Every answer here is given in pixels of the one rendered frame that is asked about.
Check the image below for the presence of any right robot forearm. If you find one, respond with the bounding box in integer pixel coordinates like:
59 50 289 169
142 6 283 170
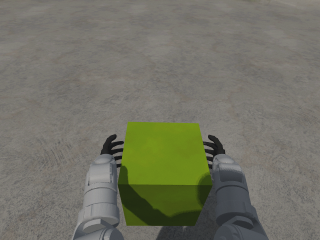
212 154 269 240

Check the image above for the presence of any left robot forearm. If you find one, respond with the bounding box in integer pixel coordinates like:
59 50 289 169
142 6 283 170
71 154 120 240

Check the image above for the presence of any left robot upper arm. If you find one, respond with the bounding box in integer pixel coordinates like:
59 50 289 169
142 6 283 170
75 227 124 240

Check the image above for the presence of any right robot upper arm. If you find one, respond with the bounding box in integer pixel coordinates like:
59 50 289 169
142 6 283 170
213 223 268 240

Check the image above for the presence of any carton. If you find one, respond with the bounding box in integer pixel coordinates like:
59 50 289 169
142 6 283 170
117 122 213 226

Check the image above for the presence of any robot left hand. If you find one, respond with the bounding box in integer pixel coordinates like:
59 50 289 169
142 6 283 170
100 134 124 168

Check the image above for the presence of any robot right hand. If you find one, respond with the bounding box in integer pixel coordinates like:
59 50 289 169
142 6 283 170
203 134 226 169

